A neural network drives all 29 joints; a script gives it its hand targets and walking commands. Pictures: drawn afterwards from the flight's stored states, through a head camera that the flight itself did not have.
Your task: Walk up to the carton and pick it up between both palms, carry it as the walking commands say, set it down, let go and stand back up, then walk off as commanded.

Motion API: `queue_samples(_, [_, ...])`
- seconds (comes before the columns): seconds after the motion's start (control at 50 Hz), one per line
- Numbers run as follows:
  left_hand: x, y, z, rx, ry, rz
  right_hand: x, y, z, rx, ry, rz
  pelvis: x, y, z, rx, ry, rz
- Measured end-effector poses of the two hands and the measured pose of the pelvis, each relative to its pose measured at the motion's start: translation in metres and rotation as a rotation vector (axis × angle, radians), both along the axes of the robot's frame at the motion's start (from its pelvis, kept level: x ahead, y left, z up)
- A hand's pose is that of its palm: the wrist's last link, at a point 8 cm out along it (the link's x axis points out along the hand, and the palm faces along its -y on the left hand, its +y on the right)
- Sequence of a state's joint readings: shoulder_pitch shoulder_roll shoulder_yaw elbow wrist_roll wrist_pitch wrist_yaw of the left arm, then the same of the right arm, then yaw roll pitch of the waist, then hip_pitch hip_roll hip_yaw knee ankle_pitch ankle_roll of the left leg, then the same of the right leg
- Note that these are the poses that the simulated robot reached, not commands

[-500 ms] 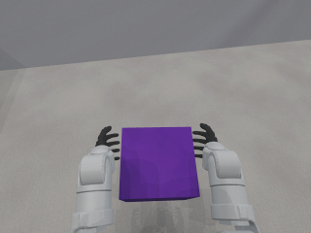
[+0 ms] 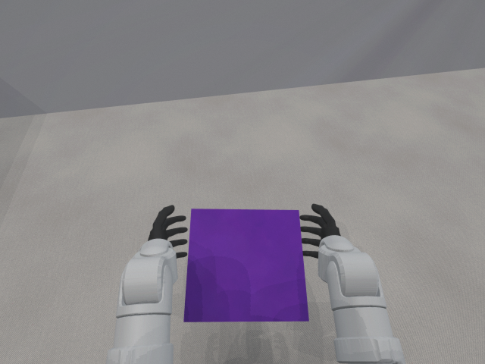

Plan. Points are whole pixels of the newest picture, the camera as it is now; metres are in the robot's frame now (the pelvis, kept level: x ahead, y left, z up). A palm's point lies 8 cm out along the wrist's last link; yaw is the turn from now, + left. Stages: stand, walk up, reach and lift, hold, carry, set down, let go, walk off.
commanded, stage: carry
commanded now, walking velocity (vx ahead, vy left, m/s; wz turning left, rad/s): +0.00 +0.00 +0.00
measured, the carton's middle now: (242, 269) +0.31 +0.01 -0.04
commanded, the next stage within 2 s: hold in 1.12 s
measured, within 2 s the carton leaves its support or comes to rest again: neither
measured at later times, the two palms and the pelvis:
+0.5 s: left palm (165, 250) +0.29 +0.14 +0.06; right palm (333, 249) +0.28 -0.14 +0.06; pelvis +0.00 +0.00 +0.00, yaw +0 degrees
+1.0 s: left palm (166, 247) +0.29 +0.14 +0.06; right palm (332, 247) +0.29 -0.14 +0.06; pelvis +0.01 -0.01 +0.00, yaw +0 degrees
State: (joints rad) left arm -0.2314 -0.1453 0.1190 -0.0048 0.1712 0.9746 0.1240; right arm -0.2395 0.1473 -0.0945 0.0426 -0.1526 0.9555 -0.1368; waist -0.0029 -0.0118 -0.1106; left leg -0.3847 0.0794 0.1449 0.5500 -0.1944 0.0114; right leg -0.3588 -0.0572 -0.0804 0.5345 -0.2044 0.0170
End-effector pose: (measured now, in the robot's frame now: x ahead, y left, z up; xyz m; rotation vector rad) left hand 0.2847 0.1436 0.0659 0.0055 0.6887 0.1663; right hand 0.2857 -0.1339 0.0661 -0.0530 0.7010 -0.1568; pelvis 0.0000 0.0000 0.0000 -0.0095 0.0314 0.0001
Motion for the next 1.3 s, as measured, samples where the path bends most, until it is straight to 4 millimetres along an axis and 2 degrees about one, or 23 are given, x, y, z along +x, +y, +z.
queue_samples(1.12, [0.01,-0.008,-0.008,0.013,-0.023,-0.02,0.006,-0.009,-0.011,0.011,-0.013,0.0,0.009,-0.006,0.0,0.002,0.005,0.006])
queue_samples(1.22, [0.012,0.0,-0.026,0.084,0.038,-0.024,0.013,-0.001,-0.031,-0.006,0.031,0.061,0.009,-0.006,0.007,0.005,-0.067,0.009])
queue_samples(1.3, [0.015,0.004,-0.019,0.082,0.007,-0.006,0.02,0.003,-0.028,-0.008,0.001,0.077,0.009,-0.006,0.008,0.002,-0.083,0.035])
